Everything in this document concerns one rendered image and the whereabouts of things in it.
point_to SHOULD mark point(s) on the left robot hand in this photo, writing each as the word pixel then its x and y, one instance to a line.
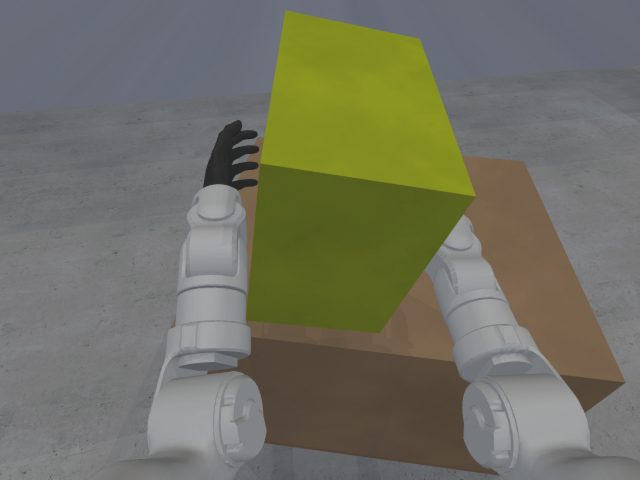
pixel 220 169

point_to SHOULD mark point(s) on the pedestal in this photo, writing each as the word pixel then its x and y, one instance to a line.
pixel 397 395

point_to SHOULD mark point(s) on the right robot forearm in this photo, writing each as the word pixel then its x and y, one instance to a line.
pixel 487 338

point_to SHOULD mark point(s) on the robot right upper arm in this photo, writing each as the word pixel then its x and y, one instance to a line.
pixel 531 427

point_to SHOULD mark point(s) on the carton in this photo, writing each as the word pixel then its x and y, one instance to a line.
pixel 361 178

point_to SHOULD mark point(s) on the left robot forearm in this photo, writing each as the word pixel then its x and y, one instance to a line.
pixel 210 331

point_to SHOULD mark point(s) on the robot left upper arm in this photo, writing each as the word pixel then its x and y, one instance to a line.
pixel 202 427

